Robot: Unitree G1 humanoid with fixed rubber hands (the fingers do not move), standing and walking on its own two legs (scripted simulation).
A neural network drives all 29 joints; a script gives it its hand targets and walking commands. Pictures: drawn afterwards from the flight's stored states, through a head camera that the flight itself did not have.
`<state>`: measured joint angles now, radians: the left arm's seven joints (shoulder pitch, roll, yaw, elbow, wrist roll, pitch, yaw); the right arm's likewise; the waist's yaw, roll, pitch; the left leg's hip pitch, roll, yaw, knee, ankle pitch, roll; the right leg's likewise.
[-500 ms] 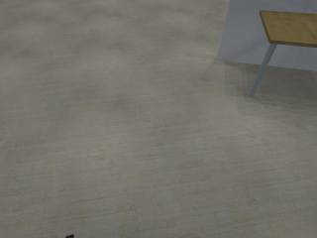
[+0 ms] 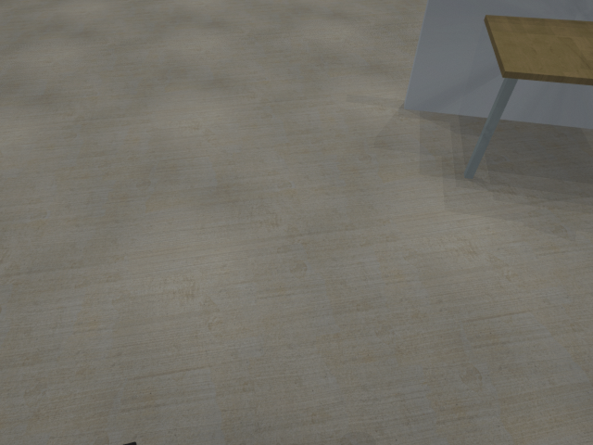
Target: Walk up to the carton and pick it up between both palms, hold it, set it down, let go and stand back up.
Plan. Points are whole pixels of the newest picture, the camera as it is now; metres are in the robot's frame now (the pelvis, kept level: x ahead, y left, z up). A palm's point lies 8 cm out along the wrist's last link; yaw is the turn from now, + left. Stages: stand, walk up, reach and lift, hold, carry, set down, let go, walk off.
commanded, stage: stand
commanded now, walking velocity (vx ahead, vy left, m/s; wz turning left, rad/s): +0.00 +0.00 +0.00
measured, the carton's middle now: out of the picture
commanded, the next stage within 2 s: none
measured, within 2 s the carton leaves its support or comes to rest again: neither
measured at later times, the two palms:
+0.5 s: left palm out of the picture +0.09 +0.29 -0.11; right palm out of the picture +0.03 -0.28 -0.13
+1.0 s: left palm out of the picture +0.08 +0.29 -0.11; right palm out of the picture +0.03 -0.28 -0.12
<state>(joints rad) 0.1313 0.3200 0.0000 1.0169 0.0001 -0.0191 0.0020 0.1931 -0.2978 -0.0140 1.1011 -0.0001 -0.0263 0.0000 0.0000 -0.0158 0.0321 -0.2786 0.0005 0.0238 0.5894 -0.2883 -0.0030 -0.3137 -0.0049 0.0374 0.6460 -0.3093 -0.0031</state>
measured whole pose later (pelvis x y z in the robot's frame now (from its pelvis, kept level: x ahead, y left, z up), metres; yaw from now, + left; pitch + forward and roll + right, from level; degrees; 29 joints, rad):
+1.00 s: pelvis -0.01 +0.00 +0.00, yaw +0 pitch -1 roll +1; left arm 0.11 0.32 0.00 1.04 0.00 -0.02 0.00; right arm 0.19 -0.30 -0.01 1.10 0.00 -0.02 0.00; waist 0.00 -0.02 0.03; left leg -0.28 0.00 0.02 0.54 -0.25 0.00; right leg -0.31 -0.01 0.04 0.59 -0.27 0.00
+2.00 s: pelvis +0.00 +0.00 +0.01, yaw +0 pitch -1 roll +1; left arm 0.11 0.33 0.00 1.04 0.00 -0.02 0.00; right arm 0.19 -0.31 -0.01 1.11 0.00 -0.02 0.00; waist 0.00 -0.01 0.03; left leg -0.27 0.00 0.02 0.52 -0.25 0.00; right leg -0.30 -0.01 0.04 0.58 -0.27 0.00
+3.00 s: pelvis +0.00 +0.00 +0.01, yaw +0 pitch -1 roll +1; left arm 0.11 0.33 0.00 1.05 0.00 -0.02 0.00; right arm 0.19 -0.31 -0.01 1.11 0.00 -0.02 0.00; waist 0.00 -0.01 0.03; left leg -0.26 0.00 0.02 0.52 -0.24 0.00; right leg -0.29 -0.01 0.03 0.57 -0.27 0.00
